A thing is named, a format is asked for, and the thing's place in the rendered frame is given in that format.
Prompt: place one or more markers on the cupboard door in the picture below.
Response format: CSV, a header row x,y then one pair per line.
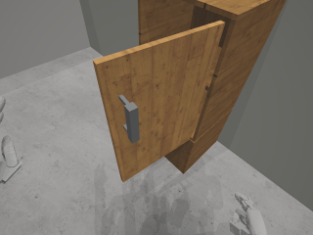
x,y
165,79

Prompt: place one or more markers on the left robot hand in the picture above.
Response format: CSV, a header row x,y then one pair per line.
x,y
10,166

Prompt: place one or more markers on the handle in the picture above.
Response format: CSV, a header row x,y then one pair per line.
x,y
132,119

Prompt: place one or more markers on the right robot hand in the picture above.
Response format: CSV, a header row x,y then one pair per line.
x,y
249,223

